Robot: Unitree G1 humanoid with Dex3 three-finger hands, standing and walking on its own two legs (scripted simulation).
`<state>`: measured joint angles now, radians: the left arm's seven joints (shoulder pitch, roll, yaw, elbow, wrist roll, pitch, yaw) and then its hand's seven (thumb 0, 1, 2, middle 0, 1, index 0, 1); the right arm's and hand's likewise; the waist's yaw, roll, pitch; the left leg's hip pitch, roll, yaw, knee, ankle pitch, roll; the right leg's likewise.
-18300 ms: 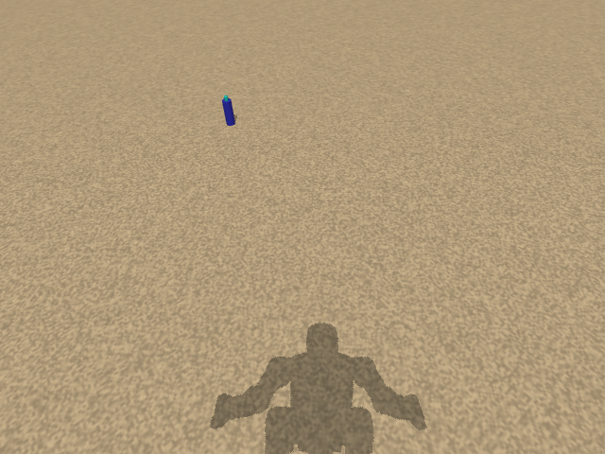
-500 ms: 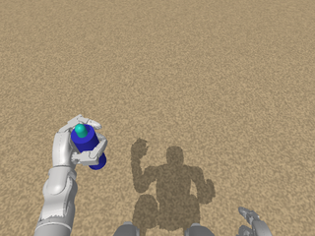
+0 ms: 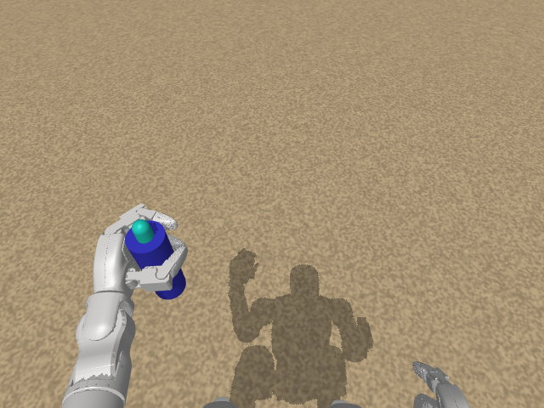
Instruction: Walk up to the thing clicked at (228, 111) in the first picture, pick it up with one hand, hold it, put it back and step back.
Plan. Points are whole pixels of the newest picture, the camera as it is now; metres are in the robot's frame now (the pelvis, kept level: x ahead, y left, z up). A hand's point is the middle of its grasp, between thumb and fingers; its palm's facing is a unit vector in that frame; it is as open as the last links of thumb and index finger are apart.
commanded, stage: hold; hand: left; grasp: from the side
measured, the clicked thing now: (156, 258) +0.33 +0.18 +0.03
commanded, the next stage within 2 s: none
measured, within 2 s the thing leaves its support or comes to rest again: neither
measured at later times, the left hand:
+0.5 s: hand (159, 256) +0.32 +0.17 +0.06, palm faces +0.06 -1.00 -0.02, open 7.0 cm
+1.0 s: hand (157, 255) +0.32 +0.17 +0.06, palm faces +0.07 -1.00 -0.02, open 7.0 cm
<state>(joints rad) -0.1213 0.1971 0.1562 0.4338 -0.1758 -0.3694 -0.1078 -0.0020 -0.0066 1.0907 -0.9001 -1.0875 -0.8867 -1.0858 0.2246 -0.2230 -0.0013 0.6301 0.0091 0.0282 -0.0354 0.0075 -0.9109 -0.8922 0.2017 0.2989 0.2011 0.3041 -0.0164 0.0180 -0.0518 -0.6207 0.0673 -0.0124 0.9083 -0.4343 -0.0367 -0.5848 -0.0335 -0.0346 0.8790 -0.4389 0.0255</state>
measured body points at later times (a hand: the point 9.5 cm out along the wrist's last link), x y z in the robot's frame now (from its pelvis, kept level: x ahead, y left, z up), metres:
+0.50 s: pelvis -0.01 +0.00 +0.01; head +0.03 +0.00 +0.46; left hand +0.31 +0.22 +0.06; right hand +0.13 -0.24 -0.10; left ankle +0.01 +0.14 -0.69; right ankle +0.00 -0.14 -0.69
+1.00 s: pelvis -0.01 +0.00 +0.01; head +0.03 +0.00 +0.46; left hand +0.31 +0.22 +0.07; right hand +0.13 -0.24 -0.10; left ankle +0.01 +0.14 -0.69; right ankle +0.00 -0.14 -0.69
